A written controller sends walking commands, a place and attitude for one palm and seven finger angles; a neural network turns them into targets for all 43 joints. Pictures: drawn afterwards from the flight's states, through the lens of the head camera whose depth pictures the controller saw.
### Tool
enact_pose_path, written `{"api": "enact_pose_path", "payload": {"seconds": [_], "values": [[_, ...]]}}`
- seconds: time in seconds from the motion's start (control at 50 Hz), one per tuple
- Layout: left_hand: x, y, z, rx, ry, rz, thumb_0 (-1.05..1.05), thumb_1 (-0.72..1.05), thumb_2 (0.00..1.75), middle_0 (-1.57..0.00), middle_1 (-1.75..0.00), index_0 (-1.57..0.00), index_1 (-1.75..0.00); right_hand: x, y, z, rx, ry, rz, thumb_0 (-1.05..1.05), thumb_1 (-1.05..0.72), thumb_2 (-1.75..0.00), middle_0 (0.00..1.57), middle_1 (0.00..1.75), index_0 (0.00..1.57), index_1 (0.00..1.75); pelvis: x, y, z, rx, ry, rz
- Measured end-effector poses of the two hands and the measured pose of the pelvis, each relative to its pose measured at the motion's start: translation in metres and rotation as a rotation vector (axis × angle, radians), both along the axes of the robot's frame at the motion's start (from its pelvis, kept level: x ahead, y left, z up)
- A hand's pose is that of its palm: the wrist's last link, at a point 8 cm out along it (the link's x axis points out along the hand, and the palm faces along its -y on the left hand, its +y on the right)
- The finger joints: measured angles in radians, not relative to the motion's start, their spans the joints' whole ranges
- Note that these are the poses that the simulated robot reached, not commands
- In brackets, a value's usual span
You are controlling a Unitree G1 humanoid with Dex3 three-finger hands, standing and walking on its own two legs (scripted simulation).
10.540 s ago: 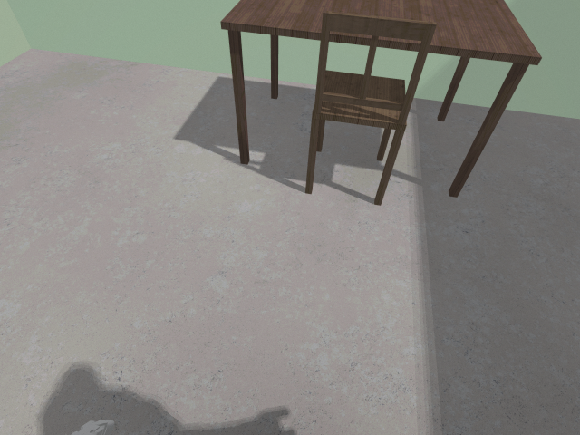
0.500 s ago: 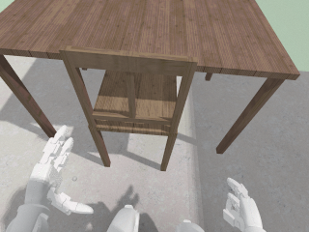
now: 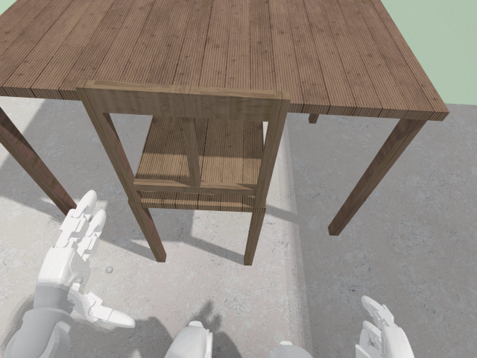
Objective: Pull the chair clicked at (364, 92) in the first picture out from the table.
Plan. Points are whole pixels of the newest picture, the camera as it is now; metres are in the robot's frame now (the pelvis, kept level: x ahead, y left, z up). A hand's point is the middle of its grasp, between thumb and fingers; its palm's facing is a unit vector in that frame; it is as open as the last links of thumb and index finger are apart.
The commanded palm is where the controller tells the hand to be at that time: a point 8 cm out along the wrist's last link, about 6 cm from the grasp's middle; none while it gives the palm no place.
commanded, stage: raise the hand toward the chair's back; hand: left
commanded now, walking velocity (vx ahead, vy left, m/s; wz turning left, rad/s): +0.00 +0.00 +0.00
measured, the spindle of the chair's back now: (192, 154) +0.53 +0.12 -0.02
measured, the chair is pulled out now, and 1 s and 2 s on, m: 0.00 0.00 0.00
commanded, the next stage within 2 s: aim the fingers beside a spindle in 0.28 s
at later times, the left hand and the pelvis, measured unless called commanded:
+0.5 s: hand (125, 261) +0.26 +0.19 +0.04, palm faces +0.02 -1.00 -0.05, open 17.0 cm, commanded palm +0.24 +0.24 +0.04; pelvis +0.01 -0.02 +0.00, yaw +0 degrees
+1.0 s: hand (157, 235) +0.31 +0.15 +0.02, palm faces -0.02 -1.00 -0.02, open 17.0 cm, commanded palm +0.29 +0.21 +0.02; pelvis +0.01 -0.02 -0.01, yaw -1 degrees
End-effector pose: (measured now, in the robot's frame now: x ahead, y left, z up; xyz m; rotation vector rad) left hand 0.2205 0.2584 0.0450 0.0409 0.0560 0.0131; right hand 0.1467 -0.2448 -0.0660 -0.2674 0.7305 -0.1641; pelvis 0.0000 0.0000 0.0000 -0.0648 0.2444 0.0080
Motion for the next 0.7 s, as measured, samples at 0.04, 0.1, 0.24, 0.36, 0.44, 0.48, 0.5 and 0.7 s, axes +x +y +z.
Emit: {"api": "enact_pose_path", "payload": {"seconds": [0.04, 0.1, 0.24, 0.36, 0.44, 0.48, 0.5, 0.7], "values": [[0.001, -0.003, 0.000, 0.003, 0.001, 0.000, -0.02, -0.50, 0.30, -0.06, -0.08, -0.06, -0.08, 0.002, -0.002, 0.000, 0.000, -0.002, 0.000, 0.01, -0.90, -0.90, 0.20, 0.30, 0.20, 0.30, 0.001, -0.001, 0.000, 0.001, 0.001, 0.000], [0.002, -0.006, 0.001, 0.010, -0.006, 0.002, -0.02, -0.50, 0.30, -0.06, -0.08, -0.06, -0.08, 0.006, -0.004, -0.001, 0.004, -0.006, 0.001, 0.01, -0.90, -0.90, 0.20, 0.30, 0.20, 0.30, 0.003, -0.004, 0.000, 0.003, 0.003, 0.000], [0.005, -0.010, 0.003, 0.016, -0.007, 0.009, -0.02, -0.50, 0.30, -0.06, -0.08, -0.06, -0.08, 0.017, -0.004, -0.003, 0.026, -0.016, 0.011, 0.01, -0.90, -0.90, 0.20, 0.30, 0.20, 0.30, 0.006, -0.009, 0.000, 0.008, 0.008, 0.001], [0.008, -0.015, 0.004, 0.012, -0.003, 0.008, -0.02, -0.50, 0.30, -0.06, -0.08, -0.06, -0.08, 0.025, -0.005, -0.005, 0.039, -0.020, 0.016, 0.01, -0.90, -0.90, 0.20, 0.30, 0.20, 0.30, 0.010, -0.014, 0.000, 0.014, 0.012, 0.001], [0.010, -0.017, 0.002, 0.007, -0.004, 0.010, -0.02, -0.50, 0.30, -0.06, -0.08, -0.06, -0.08, 0.027, -0.007, -0.006, 0.038, -0.018, 0.015, 0.01, -0.90, -0.90, 0.20, 0.30, 0.20, 0.30, 0.012, -0.016, -0.001, 0.015, 0.014, 0.001], [0.011, -0.019, 0.000, 0.006, -0.004, 0.009, -0.02, -0.50, 0.30, -0.06, -0.08, -0.06, -0.08, 0.028, -0.009, -0.007, 0.035, -0.017, 0.017, 0.01, -0.90, -0.90, 0.20, 0.30, 0.20, 0.30, 0.012, -0.017, -0.001, 0.016, 0.017, 0.002], [0.013, -0.020, -0.001, 0.005, -0.006, 0.007, -0.02, -0.50, 0.30, -0.06, -0.08, -0.06, -0.08, 0.028, -0.010, -0.008, 0.032, -0.016, 0.018, 0.01, -0.90, -0.90, 0.20, 0.30, 0.20, 0.30, 0.012, -0.018, -0.002, 0.016, 0.019, 0.003], [0.035, -0.035, -0.012, -0.008, -0.018, -0.025, -0.02, -0.50, 0.30, -0.06, -0.08, -0.06, -0.08, 0.021, -0.018, -0.017, 0.017, 0.017, 0.009, 0.01, -0.90, -0.90, 0.20, 0.30, 0.20, 0.30, 0.011, -0.019, -0.009, 0.019, 0.040, -0.004]]}}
